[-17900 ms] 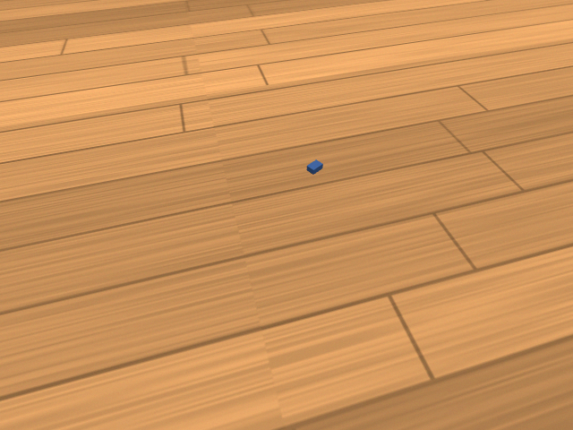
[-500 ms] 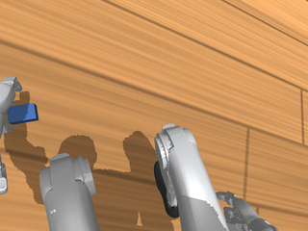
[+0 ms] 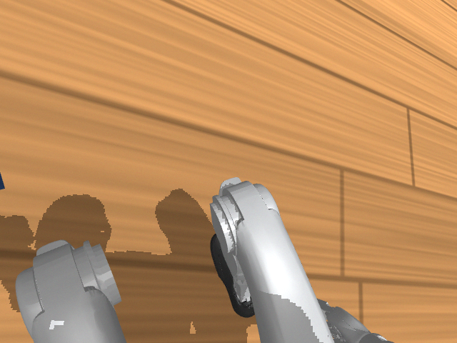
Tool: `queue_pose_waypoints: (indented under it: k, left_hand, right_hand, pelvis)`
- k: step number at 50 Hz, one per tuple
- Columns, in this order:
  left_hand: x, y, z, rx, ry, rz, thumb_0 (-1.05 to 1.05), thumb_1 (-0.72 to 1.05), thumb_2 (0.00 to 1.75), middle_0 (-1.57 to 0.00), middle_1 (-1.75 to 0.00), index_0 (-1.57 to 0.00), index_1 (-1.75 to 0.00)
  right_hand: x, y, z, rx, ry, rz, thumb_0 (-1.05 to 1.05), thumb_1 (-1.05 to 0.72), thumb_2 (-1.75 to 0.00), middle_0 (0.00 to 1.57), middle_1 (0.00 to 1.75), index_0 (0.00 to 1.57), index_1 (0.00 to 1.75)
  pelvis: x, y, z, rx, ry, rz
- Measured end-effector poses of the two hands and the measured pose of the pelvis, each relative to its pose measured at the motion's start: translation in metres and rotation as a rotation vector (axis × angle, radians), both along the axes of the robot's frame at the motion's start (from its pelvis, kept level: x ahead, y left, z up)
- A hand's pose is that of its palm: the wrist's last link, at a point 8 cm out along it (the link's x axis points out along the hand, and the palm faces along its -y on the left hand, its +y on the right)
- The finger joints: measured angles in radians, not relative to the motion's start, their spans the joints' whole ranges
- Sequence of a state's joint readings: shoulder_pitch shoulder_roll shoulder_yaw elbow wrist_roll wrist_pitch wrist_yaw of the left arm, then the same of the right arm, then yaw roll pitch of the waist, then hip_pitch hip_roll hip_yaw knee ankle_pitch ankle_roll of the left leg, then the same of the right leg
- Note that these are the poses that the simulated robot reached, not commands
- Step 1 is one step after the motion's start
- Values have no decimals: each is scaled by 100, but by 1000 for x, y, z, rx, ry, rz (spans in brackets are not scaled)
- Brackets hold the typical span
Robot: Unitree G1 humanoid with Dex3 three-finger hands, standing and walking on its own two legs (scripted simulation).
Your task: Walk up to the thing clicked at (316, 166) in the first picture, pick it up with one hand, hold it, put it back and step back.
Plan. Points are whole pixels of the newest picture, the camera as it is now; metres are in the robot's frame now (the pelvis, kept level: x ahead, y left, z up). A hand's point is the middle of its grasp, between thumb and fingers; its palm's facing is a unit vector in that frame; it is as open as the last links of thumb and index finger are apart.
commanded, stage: rest palm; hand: left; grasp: from above
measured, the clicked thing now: out of the picture +0.44 +0.30 -0.28
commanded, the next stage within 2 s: close in 0.36 s
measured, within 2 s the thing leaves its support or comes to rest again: neither
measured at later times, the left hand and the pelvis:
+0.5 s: hand out of the picture +0.43 +0.31 -0.23, palm faces -0.46 -0.13 -0.88, open 13.1 cm; pelvis +0.00 +0.01 +0.00, yaw -1 degrees
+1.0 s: hand out of the picture +0.44 +0.30 -0.25, palm faces -0.45 -0.14 -0.88, open 11.3 cm; pelvis +0.00 +0.00 +0.00, yaw -2 degrees
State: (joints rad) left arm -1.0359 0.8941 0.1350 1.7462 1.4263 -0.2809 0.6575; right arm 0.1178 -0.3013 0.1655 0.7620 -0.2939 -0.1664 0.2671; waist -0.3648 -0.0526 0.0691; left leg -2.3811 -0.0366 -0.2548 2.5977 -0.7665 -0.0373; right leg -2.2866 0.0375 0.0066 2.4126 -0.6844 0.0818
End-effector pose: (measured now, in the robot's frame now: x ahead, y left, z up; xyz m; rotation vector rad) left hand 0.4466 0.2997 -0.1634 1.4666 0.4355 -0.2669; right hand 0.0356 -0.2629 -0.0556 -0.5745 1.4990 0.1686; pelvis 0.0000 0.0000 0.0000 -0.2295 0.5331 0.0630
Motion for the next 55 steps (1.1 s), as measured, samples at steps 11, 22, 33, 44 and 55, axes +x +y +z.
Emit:
queue_pose_waypoints:
  k: [11, 22, 33, 44, 55]
  left_hand:
    - [-4, 10, -10, -16, 36, 60, 0, -34, 84, -20, -89, -22, -88]
    - [-14, 16, -14, -44, 46, 14, 0, -33, 83, -22, -87, -23, -86]
    - [-12, -1, -8, -1, -20, -77, 0, -21, 75, -29, -83, -31, -81]
    - [-10, -2, -26, 1, 22, 57, 0, -10, 65, -34, -81, -38, -77]
    - [0, 7, -22, -7, 41, 60, 0, -1, 57, -45, -76, -47, -70]
  right_hand:
    - [10, 2, 6, 13, -15, 47, 0, -91, -89, 20, 30, 21, 30]
    - [16, 1, 12, -10, -15, 91, 0, -92, -90, 20, 30, 20, 30]
    - [14, 3, 15, 7, -52, 99, 0, -91, -89, 20, 30, 20, 30]
    - [1, 3, 17, 48, -18, 95, 0, -91, -89, 20, 30, 20, 30]
    - [6, 1, 8, 55, -1, 106, 0, -91, -90, 20, 30, 20, 30]
  pelvis:
    - [1, 3, 0, -13, -15, -3]
    - [-3, 6, -1, -25, -47, -3]
    - [-5, 8, -3, -38, -66, -14]
    - [-6, 6, -2, -29, -45, -22]
    - [-2, 2, -3, -24, -54, -19]
